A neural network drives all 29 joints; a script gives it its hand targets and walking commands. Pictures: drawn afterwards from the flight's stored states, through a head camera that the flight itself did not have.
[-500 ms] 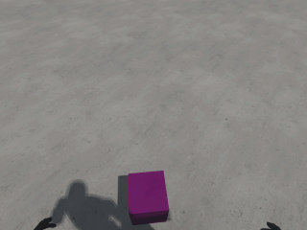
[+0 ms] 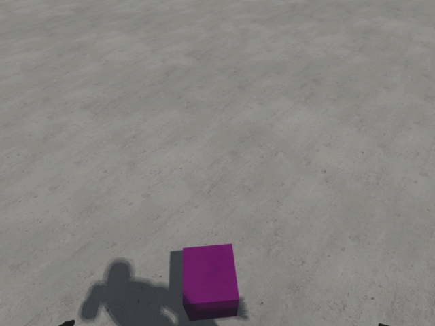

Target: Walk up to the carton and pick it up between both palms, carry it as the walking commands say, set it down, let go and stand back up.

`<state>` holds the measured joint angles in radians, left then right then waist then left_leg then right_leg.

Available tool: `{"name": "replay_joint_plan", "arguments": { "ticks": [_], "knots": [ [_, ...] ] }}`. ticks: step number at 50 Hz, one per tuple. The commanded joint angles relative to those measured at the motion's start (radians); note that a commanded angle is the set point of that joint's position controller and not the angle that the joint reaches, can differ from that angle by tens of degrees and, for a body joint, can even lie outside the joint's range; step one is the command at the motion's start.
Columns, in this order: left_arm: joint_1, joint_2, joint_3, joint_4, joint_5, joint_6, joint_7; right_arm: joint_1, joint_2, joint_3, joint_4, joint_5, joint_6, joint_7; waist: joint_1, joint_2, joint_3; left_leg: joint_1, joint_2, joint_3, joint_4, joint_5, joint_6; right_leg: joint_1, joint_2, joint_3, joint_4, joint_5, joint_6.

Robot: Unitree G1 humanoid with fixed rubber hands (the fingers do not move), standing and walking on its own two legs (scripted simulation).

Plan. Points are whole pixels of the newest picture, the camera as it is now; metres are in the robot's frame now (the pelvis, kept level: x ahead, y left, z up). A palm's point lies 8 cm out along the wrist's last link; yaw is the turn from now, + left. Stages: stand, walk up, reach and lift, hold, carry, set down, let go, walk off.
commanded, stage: walk up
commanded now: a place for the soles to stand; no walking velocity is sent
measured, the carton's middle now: (210, 282) +0.43 +0.06 -0.65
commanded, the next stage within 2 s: reach and lift in 0.46 s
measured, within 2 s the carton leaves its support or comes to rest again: neither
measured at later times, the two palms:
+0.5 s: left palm out of the picture +0.13 +0.30 -0.08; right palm out of the picture +0.11 -0.32 -0.10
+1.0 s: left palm (91, 306) +0.21 +0.28 -0.13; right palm (345, 299) +0.23 -0.25 -0.13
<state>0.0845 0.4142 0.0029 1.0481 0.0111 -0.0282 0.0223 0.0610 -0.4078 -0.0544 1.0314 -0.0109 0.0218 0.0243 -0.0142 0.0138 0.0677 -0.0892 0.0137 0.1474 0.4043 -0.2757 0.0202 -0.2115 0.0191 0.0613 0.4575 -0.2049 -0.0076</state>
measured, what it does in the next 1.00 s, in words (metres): stands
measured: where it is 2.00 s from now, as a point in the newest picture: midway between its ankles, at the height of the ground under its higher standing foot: outside the picture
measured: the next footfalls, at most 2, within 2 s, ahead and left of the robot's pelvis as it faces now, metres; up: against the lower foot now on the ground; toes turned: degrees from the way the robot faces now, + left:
none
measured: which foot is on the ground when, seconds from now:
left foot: down 0.00-1.00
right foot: down 0.00-1.00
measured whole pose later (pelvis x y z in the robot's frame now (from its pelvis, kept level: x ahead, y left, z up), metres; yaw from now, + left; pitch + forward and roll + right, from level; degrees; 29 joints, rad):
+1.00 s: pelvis -0.03 +0.00 -0.04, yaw +6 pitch +12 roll +0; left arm -0.19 0.31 0.13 0.60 0.05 0.25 -0.05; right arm -0.13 -0.27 -0.17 0.57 0.02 0.25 0.03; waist -0.04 0.01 0.09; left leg -0.65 0.00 0.04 0.86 -0.40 0.02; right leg -0.70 -0.02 -0.04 0.83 -0.33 0.00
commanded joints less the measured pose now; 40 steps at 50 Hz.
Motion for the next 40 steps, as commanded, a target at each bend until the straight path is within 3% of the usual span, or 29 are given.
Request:
{"name": "replay_joint_plan", "arguments": {
  "ticks": [1,23,24,25,26,27,29,30,34,40],
  "knots": [
    [-0.043,0.189,0.033,-0.037,-0.001,-0.012,0.004,-0.035,-0.166,-0.029,-0.033,-0.001,-0.011,-0.003,-0.003,-0.032,-0.082,0.022,0.129,-0.124,-0.098,0.050,0.024,0.003,-0.126,0.113,-0.076,0.226,-0.055],
    [-0.056,0.184,0.030,-0.025,0.001,-0.011,-0.003,-0.022,-0.167,-0.023,-0.009,-0.002,-0.017,-0.006,0.001,-0.021,-0.091,0.033,0.134,-0.128,-0.122,0.093,0.017,0.029,-0.121,0.113,-0.109,0.242,-0.046],
    [-0.203,0.024,0.081,-0.489,-0.045,0.062,-0.069,-0.174,-0.057,0.021,-0.575,0.053,0.025,-0.004,0.074,-0.041,0.035,-0.273,0.019,-0.185,-0.030,0.062,0.003,-0.019,-0.025,-0.052,0.007,-0.004,0.008],
    [-0.167,0.064,0.126,-0.372,0.030,0.127,-0.086,-0.165,-0.060,-0.055,-0.480,0.030,0.086,0.006,0.027,-0.006,0.074,-0.237,-0.014,-0.138,0.019,0.007,-0.003,-0.120,-0.044,-0.061,-0.032,-0.074,0.001],
    [-0.119,0.085,0.149,-0.439,0.069,0.185,-0.102,-0.109,-0.110,-0.113,-0.500,0.001,0.136,0.014,0.004,-0.036,0.046,-0.194,-0.036,-0.116,0.034,-0.020,-0.011,-0.136,-0.039,-0.079,-0.049,-0.089,0.002],
    [-0.093,0.120,0.169,-0.489,0.093,0.228,-0.097,-0.056,-0.128,-0.131,-0.506,0.002,0.169,0.017,-0.004,-0.036,-0.002,-0.158,-0.044,-0.111,0.036,-0.020,-0.022,-0.096,-0.033,-0.085,-0.051,-0.067,0.001],
    [-0.065,0.145,0.218,-0.520,0.118,0.285,-0.095,-0.047,-0.112,-0.142,-0.574,-0.016,0.229,0.010,0.015,-0.093,-0.063,-0.153,-0.042,-0.108,0.033,-0.006,-0.014,-0.021,-0.015,-0.081,-0.036,-0.054,0.023],
    [-0.028,0.141,0.229,-0.510,0.122,0.305,-0.099,0.026,-0.097,-0.156,-0.538,-0.020,0.253,0.008,0.012,-0.075,-0.090,-0.163,-0.051,-0.108,0.040,0.003,-0.013,0.034,-0.010,-0.064,-0.019,-0.007,0.024],
    [-0.061,0.102,0.214,-0.554,0.102,0.268,-0.123,0.076,-0.022,-0.170,-0.510,-0.019,0.228,0.020,-0.038,-0.027,-0.153,-0.233,-0.049,-0.134,0.108,0.085,-0.012,0.072,0.006,-0.045,0.081,0.212,0.014],
    [-0.252,0.070,0.168,-0.577,0.056,0.243,-0.116,-0.134,0.000,-0.153,-0.549,0.031,0.203,0.018,-0.049,0.018,-0.194,-0.367,-0.040,-0.155,0.249,0.111,-0.027,-0.115,0.008,-0.054,0.203,0.160,0.030]
  ]
}}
